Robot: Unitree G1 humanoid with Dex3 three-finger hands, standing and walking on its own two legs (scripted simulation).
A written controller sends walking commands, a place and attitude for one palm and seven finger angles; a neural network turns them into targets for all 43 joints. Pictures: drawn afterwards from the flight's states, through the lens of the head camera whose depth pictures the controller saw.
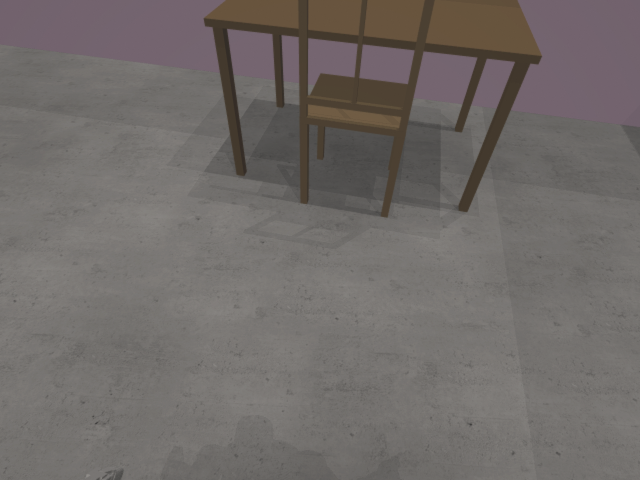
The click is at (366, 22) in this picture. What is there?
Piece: chair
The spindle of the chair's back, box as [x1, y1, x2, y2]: [352, 0, 366, 103]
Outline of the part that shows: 366,0 362,0 352,99 352,102 354,103 356,101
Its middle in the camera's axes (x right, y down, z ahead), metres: +0.13 -0.63 +1.30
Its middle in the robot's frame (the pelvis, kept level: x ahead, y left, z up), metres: +1.40 -0.07 -0.04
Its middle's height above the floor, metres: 0.73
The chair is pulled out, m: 0.00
